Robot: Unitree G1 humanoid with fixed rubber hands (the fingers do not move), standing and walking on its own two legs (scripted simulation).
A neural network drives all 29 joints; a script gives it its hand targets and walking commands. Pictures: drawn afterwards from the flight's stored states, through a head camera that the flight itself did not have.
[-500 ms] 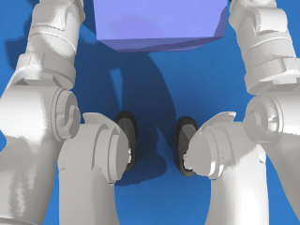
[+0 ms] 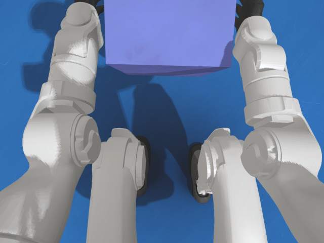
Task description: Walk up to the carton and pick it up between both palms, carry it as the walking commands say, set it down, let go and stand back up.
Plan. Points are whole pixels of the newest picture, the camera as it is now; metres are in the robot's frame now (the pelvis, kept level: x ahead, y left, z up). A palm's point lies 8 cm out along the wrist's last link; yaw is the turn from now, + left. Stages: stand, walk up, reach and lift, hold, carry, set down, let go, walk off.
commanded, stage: reach and lift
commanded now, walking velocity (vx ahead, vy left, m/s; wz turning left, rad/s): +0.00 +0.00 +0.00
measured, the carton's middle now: (167, 25) +0.55 +0.03 -0.19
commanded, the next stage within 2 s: none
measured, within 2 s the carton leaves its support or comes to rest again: neither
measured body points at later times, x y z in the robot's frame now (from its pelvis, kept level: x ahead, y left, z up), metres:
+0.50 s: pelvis +0.01 +0.00 +0.04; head +0.33 +0.02 +0.35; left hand +0.56 +0.18 -0.07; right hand +0.55 -0.12 -0.07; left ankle +0.12 +0.11 -0.35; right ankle +0.10 -0.11 -0.35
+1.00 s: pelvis +0.00 +0.00 +0.09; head +0.30 +0.03 +0.43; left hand +0.53 +0.18 +0.01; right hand +0.52 -0.13 +0.01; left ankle +0.12 +0.11 -0.35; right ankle +0.10 -0.11 -0.35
